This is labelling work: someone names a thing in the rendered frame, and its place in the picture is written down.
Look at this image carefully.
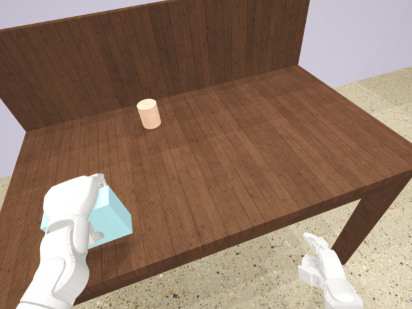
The left robot hand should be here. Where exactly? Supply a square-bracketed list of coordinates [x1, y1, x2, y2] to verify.
[43, 173, 108, 246]

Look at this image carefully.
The robot left forearm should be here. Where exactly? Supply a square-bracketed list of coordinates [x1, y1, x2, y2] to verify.
[16, 214, 89, 309]

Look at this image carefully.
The robot right forearm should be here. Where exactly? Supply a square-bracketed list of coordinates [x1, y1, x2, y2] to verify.
[323, 277, 363, 309]

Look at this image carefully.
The right robot hand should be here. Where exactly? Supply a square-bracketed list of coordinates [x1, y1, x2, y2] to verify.
[298, 232, 346, 290]

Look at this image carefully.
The sponge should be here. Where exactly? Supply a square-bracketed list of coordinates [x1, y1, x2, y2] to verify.
[41, 186, 133, 249]

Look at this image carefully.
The table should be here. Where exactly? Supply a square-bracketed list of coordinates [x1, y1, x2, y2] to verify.
[0, 0, 412, 309]

